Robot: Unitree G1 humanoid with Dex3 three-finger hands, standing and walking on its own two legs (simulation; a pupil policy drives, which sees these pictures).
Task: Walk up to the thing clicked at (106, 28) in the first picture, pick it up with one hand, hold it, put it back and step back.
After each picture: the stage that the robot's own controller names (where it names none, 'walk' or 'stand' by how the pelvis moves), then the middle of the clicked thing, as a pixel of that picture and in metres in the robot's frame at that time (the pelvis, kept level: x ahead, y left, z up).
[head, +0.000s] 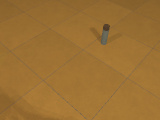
stand; (105, 34) +1.47 -0.26 -0.65
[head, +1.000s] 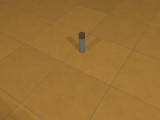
walk; (81, 43) +1.36 +0.09 -0.63
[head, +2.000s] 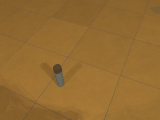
walk; (59, 76) +0.85 +0.27 -0.64
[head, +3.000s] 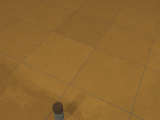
walk; (58, 114) +0.52 +0.18 -0.63
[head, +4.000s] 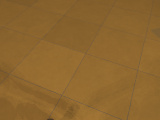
stand; out of the picture +0.42 +0.20 -0.65
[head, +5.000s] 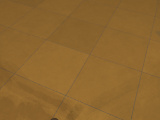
stand; out of the picture +0.43 +0.18 -0.66
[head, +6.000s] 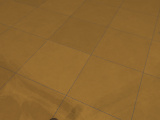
stand; out of the picture +0.43 +0.19 -0.66
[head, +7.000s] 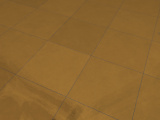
stand; out of the picture +0.42 +0.19 -0.66
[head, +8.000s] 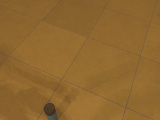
go down; (51, 114) +0.44 +0.19 -0.64
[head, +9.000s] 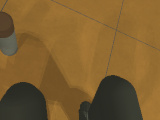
go down; (5, 37) +0.51 +0.23 -0.23
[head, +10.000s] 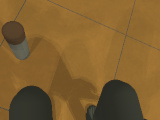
close in; (18, 43) +0.51 +0.21 -0.26
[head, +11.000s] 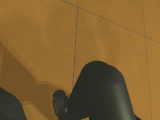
close in; out of the picture +0.49 +0.27 -0.17
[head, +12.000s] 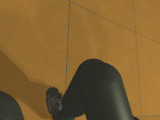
close; out of the picture +0.49 +0.28 -0.17
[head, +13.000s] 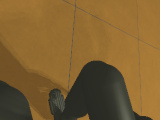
lift; out of the picture +0.44 +0.24 -0.17
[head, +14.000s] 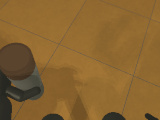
lift; (26, 78) +0.34 +0.17 +0.02
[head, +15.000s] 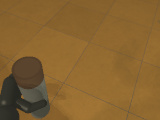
hold; (35, 92) +0.31 +0.16 +0.04
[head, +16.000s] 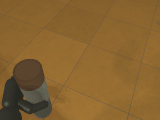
hold; (36, 93) +0.31 +0.16 +0.03
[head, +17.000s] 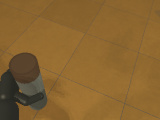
crouch; (32, 86) +0.34 +0.17 +0.01
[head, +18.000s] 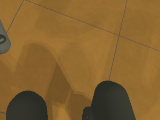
crouch; out of the picture +0.50 +0.22 -0.04
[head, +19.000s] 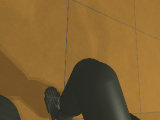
lower; out of the picture +0.48 +0.27 -0.18
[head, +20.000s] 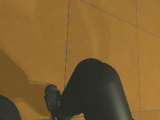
lower; out of the picture +0.49 +0.28 -0.18
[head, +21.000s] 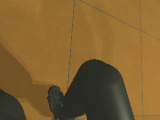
lower; out of the picture +0.48 +0.27 -0.18
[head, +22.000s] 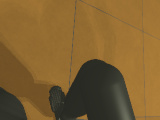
lower; out of the picture +0.47 +0.27 -0.18
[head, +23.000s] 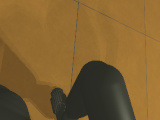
loosen; out of the picture +0.47 +0.24 -0.17
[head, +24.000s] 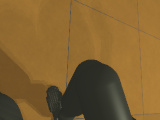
rise; out of the picture +0.46 +0.25 -0.18
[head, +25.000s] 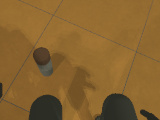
walk; (44, 63) +0.49 +0.17 -0.34
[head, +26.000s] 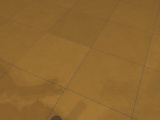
stand; out of the picture +0.41 +0.15 -0.59
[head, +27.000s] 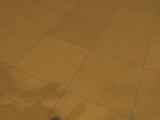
stand; out of the picture +0.42 +0.16 -0.60
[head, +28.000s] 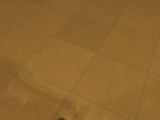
stand; out of the picture +0.42 +0.14 -0.64
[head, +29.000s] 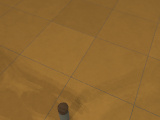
walk; (64, 113) +0.46 +0.12 -0.63
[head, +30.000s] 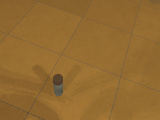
walk; (58, 85) +0.60 +0.14 -0.64
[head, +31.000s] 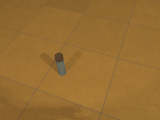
walk; (60, 64) +0.88 +0.27 -0.63
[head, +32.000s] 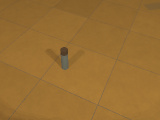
stand; (64, 59) +1.06 +0.18 -0.64
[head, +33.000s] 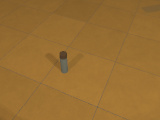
stand; (63, 62) +1.08 +0.18 -0.66
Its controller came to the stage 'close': yes
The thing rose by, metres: 0.69
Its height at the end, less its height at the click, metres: +0.00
